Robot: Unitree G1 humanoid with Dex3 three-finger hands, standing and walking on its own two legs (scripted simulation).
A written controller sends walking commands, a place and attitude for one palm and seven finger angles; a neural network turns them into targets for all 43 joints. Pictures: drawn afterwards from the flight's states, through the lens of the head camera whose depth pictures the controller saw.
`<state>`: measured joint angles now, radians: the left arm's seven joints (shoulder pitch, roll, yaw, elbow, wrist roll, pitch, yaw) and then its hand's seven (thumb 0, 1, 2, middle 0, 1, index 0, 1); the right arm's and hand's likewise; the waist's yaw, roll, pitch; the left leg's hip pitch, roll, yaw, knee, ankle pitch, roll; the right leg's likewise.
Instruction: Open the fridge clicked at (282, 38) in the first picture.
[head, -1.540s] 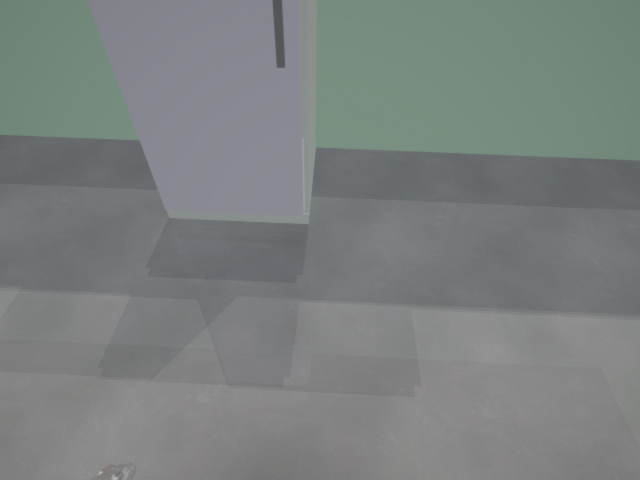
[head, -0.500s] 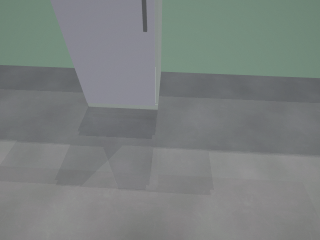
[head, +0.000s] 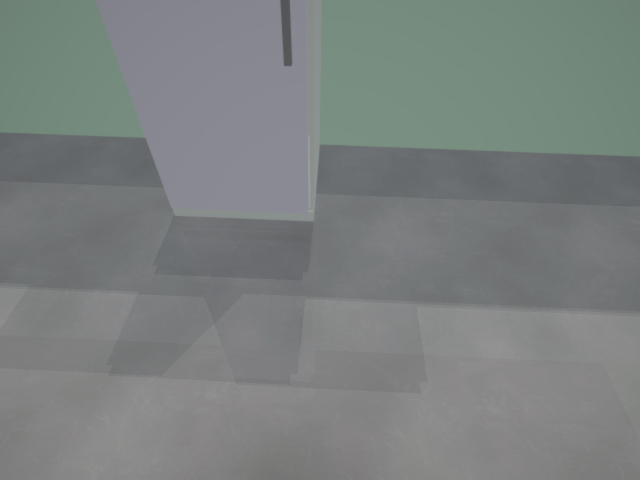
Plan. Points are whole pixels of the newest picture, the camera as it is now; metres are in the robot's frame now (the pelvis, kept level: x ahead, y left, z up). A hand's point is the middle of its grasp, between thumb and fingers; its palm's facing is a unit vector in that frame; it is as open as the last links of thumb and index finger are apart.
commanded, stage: walk to a spot facing it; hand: right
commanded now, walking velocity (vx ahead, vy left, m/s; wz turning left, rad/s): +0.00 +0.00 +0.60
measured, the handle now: out of the picture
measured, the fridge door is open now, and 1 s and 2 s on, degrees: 0 0 0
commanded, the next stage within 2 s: none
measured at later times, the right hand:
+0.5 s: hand out of the picture +0.03 -0.17 -0.18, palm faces -0.11 +0.97 -0.22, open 7.4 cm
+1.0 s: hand (440, 388) +0.32 -0.19 -0.18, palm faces -0.43 +0.88 -0.19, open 7.4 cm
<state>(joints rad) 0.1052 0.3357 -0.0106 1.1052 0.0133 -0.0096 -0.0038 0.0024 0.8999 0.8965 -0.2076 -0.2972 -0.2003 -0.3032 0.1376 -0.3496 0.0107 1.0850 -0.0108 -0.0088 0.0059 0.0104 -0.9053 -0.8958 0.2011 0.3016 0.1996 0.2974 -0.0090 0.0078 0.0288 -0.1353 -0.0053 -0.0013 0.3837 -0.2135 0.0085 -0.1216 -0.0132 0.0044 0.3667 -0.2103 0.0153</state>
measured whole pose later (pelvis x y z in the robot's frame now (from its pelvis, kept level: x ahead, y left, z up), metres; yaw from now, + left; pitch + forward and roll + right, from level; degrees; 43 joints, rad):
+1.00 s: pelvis +0.18 -0.01 +0.00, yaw +31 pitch +0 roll +2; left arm 0.23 0.14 0.02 0.94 0.02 -0.08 0.02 0.00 0.91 0.90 -0.21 -0.30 -0.20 -0.30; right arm 0.29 -0.28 -0.11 0.98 -0.04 0.02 0.04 0.01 -0.91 -0.90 0.19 0.30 0.19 0.30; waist -0.04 0.06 0.01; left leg -0.53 0.03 0.03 1.21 -0.28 0.00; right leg -0.18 -0.08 -0.20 0.47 -0.28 -0.03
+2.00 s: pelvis +0.50 +0.22 +0.00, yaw +65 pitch -1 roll +2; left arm 0.18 0.16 0.01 0.91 0.03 -0.05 0.01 0.00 0.91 0.90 -0.21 -0.30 -0.20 -0.30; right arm 0.27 -0.25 -0.10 0.96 -0.02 0.04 0.04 0.01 -0.91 -0.90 0.19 0.30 0.19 0.30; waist -0.05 0.03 0.05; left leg -0.54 0.06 0.07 1.17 -0.36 -0.04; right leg -0.20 -0.14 -0.25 0.50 -0.27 0.00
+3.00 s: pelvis +0.48 +0.29 -0.01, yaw +57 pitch +1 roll +1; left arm 0.23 0.22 0.08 0.95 0.03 0.04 -0.01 0.00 0.90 0.90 -0.21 -0.30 -0.20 -0.30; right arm 0.15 -0.24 -0.08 0.94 0.00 0.05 -0.02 0.01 -0.91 -0.90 0.19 0.30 0.19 0.30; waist 0.04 -0.03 0.06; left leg -0.35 0.03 0.01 0.77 -0.43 -0.07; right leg -0.34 0.01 0.05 0.49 -0.16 -0.02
